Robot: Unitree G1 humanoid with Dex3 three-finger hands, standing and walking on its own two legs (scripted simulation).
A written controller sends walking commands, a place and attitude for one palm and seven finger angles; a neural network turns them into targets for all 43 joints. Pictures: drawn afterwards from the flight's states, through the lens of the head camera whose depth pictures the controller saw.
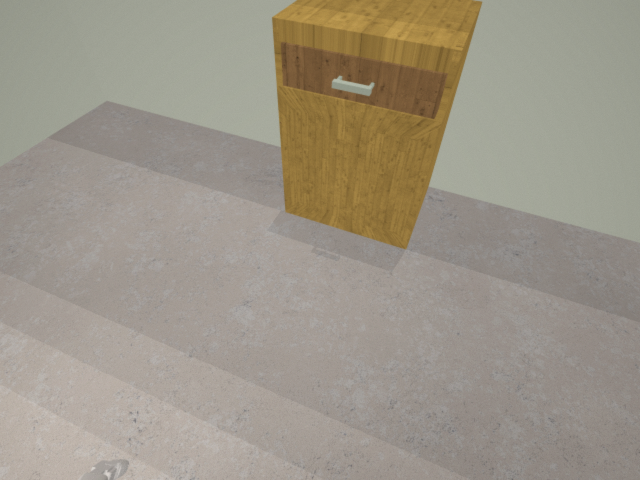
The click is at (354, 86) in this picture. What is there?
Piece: drawer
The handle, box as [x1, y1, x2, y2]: [332, 76, 374, 95]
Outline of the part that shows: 332,87 369,95 374,83 371,82 367,86 343,81 341,79 341,76 339,76 332,81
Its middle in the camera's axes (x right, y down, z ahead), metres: +0.10 -0.48 +1.19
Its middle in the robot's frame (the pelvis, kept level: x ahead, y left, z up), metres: +1.21 -0.04 -0.09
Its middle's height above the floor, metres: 0.68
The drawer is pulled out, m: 0.00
